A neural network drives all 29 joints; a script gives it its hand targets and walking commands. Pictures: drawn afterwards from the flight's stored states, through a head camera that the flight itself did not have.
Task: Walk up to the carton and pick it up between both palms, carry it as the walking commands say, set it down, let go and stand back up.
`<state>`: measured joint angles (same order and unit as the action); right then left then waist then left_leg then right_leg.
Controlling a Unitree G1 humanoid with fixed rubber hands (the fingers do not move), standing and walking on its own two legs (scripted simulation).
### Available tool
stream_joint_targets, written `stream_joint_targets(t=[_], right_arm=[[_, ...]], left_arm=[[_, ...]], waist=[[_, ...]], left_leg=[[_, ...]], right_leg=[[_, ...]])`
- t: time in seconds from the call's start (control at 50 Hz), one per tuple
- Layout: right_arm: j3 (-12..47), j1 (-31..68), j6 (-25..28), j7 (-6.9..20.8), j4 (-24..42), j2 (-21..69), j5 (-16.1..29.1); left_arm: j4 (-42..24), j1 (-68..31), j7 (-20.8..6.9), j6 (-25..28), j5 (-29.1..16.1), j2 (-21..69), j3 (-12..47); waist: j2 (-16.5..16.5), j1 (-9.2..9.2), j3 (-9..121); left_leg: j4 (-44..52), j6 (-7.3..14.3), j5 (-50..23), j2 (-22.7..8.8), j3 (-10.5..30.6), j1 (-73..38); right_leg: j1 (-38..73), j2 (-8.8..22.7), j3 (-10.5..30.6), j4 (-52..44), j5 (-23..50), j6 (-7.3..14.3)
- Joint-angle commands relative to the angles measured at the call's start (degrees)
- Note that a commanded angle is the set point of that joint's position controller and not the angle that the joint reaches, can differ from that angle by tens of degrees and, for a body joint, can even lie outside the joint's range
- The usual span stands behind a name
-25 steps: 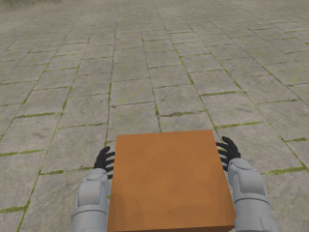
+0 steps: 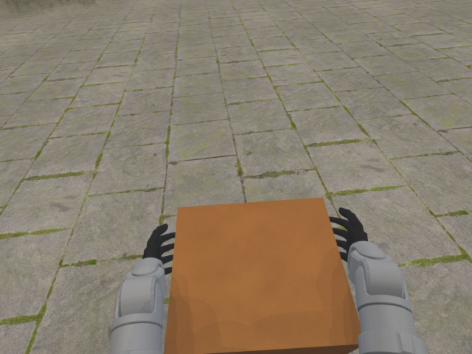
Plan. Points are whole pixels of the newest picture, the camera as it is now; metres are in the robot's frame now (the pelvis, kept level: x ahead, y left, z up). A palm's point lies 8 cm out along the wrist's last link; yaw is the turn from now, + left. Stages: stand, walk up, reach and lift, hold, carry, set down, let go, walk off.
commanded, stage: hold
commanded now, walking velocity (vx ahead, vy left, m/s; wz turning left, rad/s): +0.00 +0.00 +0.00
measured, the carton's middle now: (256, 285) +0.27 +0.00 -0.03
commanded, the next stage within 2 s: carry in 0.16 s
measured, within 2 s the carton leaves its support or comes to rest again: neither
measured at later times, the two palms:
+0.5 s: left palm (154, 252) +0.27 +0.16 +0.09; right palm (372, 234) +0.30 -0.19 +0.09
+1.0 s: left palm (164, 205) +0.37 +0.16 +0.09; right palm (355, 197) +0.38 -0.19 +0.09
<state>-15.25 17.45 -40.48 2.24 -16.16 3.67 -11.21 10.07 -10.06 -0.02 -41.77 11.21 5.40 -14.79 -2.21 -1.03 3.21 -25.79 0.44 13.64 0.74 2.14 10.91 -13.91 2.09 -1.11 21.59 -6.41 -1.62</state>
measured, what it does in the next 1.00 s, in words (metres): walks ahead: right foot, then left foot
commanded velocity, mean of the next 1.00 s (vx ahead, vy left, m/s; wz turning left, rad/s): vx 0.16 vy -0.04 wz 0.00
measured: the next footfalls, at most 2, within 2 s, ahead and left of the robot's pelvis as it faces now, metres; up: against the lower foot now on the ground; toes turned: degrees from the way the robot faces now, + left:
right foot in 0.82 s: +0.17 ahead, -0.14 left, +0.00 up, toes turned -4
left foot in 0.98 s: +0.14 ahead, +0.08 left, +0.00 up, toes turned +5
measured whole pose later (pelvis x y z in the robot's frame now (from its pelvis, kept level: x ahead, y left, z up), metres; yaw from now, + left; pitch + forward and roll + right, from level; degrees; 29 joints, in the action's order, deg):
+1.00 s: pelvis +0.14 -0.01 -0.02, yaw -1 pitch +3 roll -1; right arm -9.0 6.3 -70.3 -0.6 21.4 4.0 -7.2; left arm -27.4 -0.5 4.5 -69.7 4.1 7.3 -10.8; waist -2.2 -1.0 10.7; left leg -35.6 0.1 20.1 -1.2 -6.0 17.2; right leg -19.8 1.3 -3.0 34.5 -17.9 -0.7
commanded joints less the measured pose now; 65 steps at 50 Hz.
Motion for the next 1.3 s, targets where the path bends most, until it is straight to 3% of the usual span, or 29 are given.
stream_joint_targets(t=[0.0, 0.12, 0.14, 0.18, 0.26, 0.32, 0.34, 0.38, 0.42, 0.48, 0.54, 0.56, 0.58, 0.6, 0.62, 0.64, 0.7, 0.74, 0.78, 0.8, 0.82, 0.84, 0.86, 0.9, 0.96, 1.02, 1.06, 1.18, 1.28], right_arm=[[35.90, 25.07, 0.37, 16.82, 8.78, 55.94, 13.46], [36.39, 22.41, 0.20, 16.79, 9.42, 55.51, 13.36], [36.88, 24.70, -0.01, 15.09, 10.95, 55.27, 14.51], [38.90, 24.92, -1.30, 15.15, 10.27, 55.51, 15.49], [40.03, 26.43, -5.55, 13.06, 16.56, 55.07, 17.02], [41.91, 25.59, -10.45, 10.54, 23.34, 54.38, 19.18], [43.20, 25.53, -12.32, 9.60, 26.20, 54.51, 20.48], [43.87, 22.99, -16.09, 8.18, 28.19, 53.18, 21.82], [44.85, 22.39, -19.14, 7.05, 31.94, 52.97, 23.34], [45.46, 20.56, -22.84, 4.63, 37.01, 51.03, 25.25], [45.45, 15.08, -25.61, 3.30, 39.73, 49.94, 26.43], [45.74, 14.62, -26.14, 2.81, 41.62, 49.88, 27.14], [45.42, 12.64, -26.90, 2.61, 41.81, 48.41, 27.12], [44.47, 11.74, -27.20, 2.21, 42.71, 47.66, 26.45], [44.70, 13.06, -27.61, 1.37, 44.94, 47.71, 25.66], [45.24, 10.37, -28.64, 1.10, 43.71, 47.69, 25.12], [45.23, 9.75, -29.32, 0.81, 47.56, 46.62, 26.01], [44.94, 9.41, -30.11, 0.56, 47.42, 45.52, 25.77], [45.15, 7.33, -30.48, -0.06, 46.22, 45.37, 24.79], [45.65, 8.17, -30.46, -0.30, 47.73, 44.52, 24.68], [47.08, 8.77, -30.51, -0.53, 49.41, 44.32, 25.37], [48.02, 11.42, -30.53, -0.63, 50.97, 44.05, 26.48], [48.42, 10.92, -30.58, -0.70, 50.60, 45.04, 26.80], [48.64, 10.10, -30.29, -0.24, 50.58, 45.40, 27.92], [47.07, 10.66, -30.00, 0.41, 49.93, 45.40, 27.60], [45.55, 10.33, -29.90, 0.61, 47.73, 44.15, 27.01], [45.22, 10.52, -30.01, 0.48, 46.71, 44.64, 26.55], [47.63, 12.33, -28.76, 1.40, 50.03, 47.00, 27.26], [46.10, 11.78, -27.86, 2.04, 46.74, 46.67, 26.27]], left_arm=[[-11.81, -44.45, -18.28, 3.75, -17.23, 50.52, 40.60], [-11.86, -42.83, -18.08, 3.49, -17.72, 51.08, 41.77], [-17.83, -47.90, -17.26, 2.40, -20.44, 47.88, 43.58], [-16.03, -44.97, -16.65, 1.04, -19.69, 48.76, 43.56], [-22.99, -49.09, -14.97, -4.06, -22.85, 48.97, 45.37], [-29.74, -47.97, -12.97, -9.29, -26.09, 49.56, 47.85], [-31.66, -46.17, -12.24, -11.33, -26.81, 49.42, 48.20], [-34.55, -44.43, -11.10, -15.07, -27.73, 47.64, 48.49], [-37.64, -42.35, -9.69, -17.92, -28.75, 45.97, 47.71], [-39.60, -36.47, -6.92, -21.83, -29.60, 45.70, 47.38], [-42.28, -31.87, -4.69, -24.40, -28.37, 44.72, 47.21], [-43.18, -30.34, -4.03, -25.17, -28.09, 44.73, 47.02], [-44.94, -29.93, -3.59, -26.08, -27.52, 43.16, 47.24], [-47.52, -32.15, -3.56, -26.73, -28.12, 43.34, 49.03], [-47.93, -32.53, -3.85, -27.46, -28.48, 43.66, 49.34], [-48.56, -31.49, -3.62, -27.95, -28.47, 42.68, 49.55], [-51.79, -30.63, -2.95, -28.62, -29.62, 42.00, 51.14], [-50.82, -28.84, -2.55, -29.29, -29.33, 41.19, 51.12], [-50.64, -28.00, -2.46, -29.64, -29.62, 41.07, 50.87], [-50.20, -26.70, -2.61, -29.74, -29.40, 40.53, 50.38], [-49.30, -23.61, -2.51, -29.39, -28.59, 39.49, 48.55], [-48.59, -22.13, -2.28, -29.34, -27.94, 38.93, 47.42], [-48.98, -22.14, -2.61, -29.16, -28.70, 39.80, 47.55], [-49.48, -21.15, -2.42, -28.99, -28.10, 39.43, 47.03], [-49.83, -23.71, -2.24, -28.88, -28.17, 39.97, 48.72], [-48.74, -23.80, -2.19, -29.27, -27.87, 40.57, 49.63], [-45.94, -23.13, -2.36, -29.40, -28.18, 41.46, 49.08], [-47.07, -23.49, -3.65, -28.03, -28.91, 44.59, 50.16], [-44.60, -23.36, -4.20, -26.97, -28.21, 44.65, 49.54]], waist=[[0.60, -0.92, 21.08], [0.74, -1.14, 20.36], [3.70, 1.01, 33.07], [4.14, 1.13, 26.38], [-2.36, 1.76, 16.11], [0.12, 1.85, 15.52], [1.35, 1.72, 16.75], [5.00, 2.13, 18.85], [17.50, 2.14, 17.48], [14.49, 1.82, 18.96], [10.73, 0.45, 23.86], [2.73, -0.32, 25.00], [-10.15, -0.86, 21.39], [-16.36, -0.80, 17.17], [-7.78, -0.43, 12.88], [-5.71, -0.32, 11.55], [-8.51, -0.25, 13.93], [-10.52, 0.25, 14.89], [-5.58, 1.02, 20.89], [-0.62, 1.11, 24.57], [11.97, 1.63, 26.76], [17.43, 1.49, 24.62], [19.29, 1.54, 24.11], [13.12, 1.40, 24.64], [6.63, 0.23, 24.84], [-7.61, 0.21, 22.62], [-5.88, 0.13, 23.39], [3.89, 0.11, 25.34], [2.98, 0.22, 25.04]], left_leg=[[10.33, -0.17, -6.84, 2.85, 2.98, -0.77], [9.95, -0.59, -12.09, 2.87, 2.93, -2.71], [-5.65, -0.23, -25.53, -9.01, 2.18, -5.42], [-7.06, -0.04, -18.94, -9.71, 2.98, 2.49], [2.44, 2.30, 11.78, -12.88, 9.97, 12.89], [1.91, 3.09, 15.48, -14.16, 11.11, 15.10], [-1.01, 2.66, 11.68, -13.40, 9.48, 15.68], [-5.78, 1.97, 27.03, -5.52, 2.85, 16.48], [-26.73, -1.07, 14.52, 1.50, -7.77, 21.28], [-18.41, -1.36, 12.27, -2.98, -7.14, 18.12], [4.38, 0.70, 7.15, -0.76, -8.41, -1.02], [9.66, 1.83, 7.53, -5.47, -0.14, -10.97], [13.50, 4.44, 12.51, -16.95, 15.28, -16.86], [15.54, 8.49, 8.03, -24.43, 26.26, -17.96], [14.46, 12.05, -1.10, -25.27, 26.82, -14.84], [13.02, 11.62, -7.48, -23.60, 22.14, -14.10], [4.94, 8.08, -34.15, -16.91, 7.78, -15.92], [1.32, 6.01, -35.40, -14.59, 2.91, -14.17], [-7.36, 2.34, -34.81, -10.73, -2.73, -7.53], [-12.85, -0.38, -26.87, -8.11, -4.31, 1.79], [-20.04, -3.02, -5.27, -3.47, -8.83, 13.96], [-21.56, -3.83, 14.37, -1.07, -10.51, 22.77], [-20.24, -3.33, 20.08, -1.52, -7.69, 26.14], [-10.93, -2.74, 16.64, -1.83, -7.23, 21.85], [1.16, -1.80, -8.30, -5.09, -6.06, 4.92], [-6.64, 1.60, -54.38, -13.45, 1.15, -8.75], [-6.92, 2.84, -52.15, -13.26, 1.41, -9.73], [-11.29, 0.22, -26.24, -7.51, -3.30, 2.42], [-8.93, 0.66, -25.55, -7.40, -3.54, 1.53]], right_leg=[[21.40, -8.24, 2.59, -0.26, 7.00, 2.11], [20.14, -8.30, 2.62, -0.86, 9.47, 2.17], [15.18, 7.12, 2.65, 9.81, 22.05, 2.60], [8.28, 5.74, 1.54, 12.25, 14.23, 2.29], [0.49, 2.49, 1.63, 11.66, -10.25, 2.30], [-1.70, 2.26, 2.04, 12.51, -10.95, 2.54], [-0.23, 3.16, 3.11, 11.76, -6.89, 2.86], [2.26, 4.83, 10.08, -1.09, -33.14, 6.24], [4.39, 14.10, 24.51, -14.98, -44.06, 9.23], [4.74, 14.34, 19.05, -13.02, -34.79, 10.71], [0.42, 7.23, 6.42, -1.49, -26.47, 7.18], [-6.38, 2.94, 1.34, 10.10, -18.75, 5.18], [-20.21, -1.32, -3.37, 20.29, -16.21, 2.89], [-30.83, -3.45, -5.31, 26.05, -20.25, 1.01], [-29.89, -0.17, -1.58, 26.84, -17.95, 1.75], [-29.13, 0.76, -1.57, 26.56, -16.33, 1.85], [-22.13, -2.44, -6.43, 18.43, -14.34, 1.82], [-15.66, -4.04, -8.96, 9.98, -10.02, 1.93], [1.38, -1.41, -5.76, 2.06, 0.03, 3.65], [13.08, 4.45, 1.17, 4.37, 18.39, 4.93], [25.74, 11.55, 9.68, 8.19, 43.49, 8.37], [30.52, 15.97, 15.16, 7.78, 54.56, 10.68], [32.52, 17.26, 15.84, 7.14, 56.31, 10.92], [28.54, 15.49, 12.08, 8.24, 47.65, 9.76], [12.24, 8.12, 1.99, 13.82, 29.77, 3.77], [-5.75, 2.39, -2.89, 16.75, 1.82, 1.22], [-4.67, 1.10, -3.53, 12.92, -3.28, 1.82], [8.37, 6.32, 0.92, 16.15, 33.82, 4.11], [7.22, 6.13, 0.91, 16.94, 31.10, 4.46]])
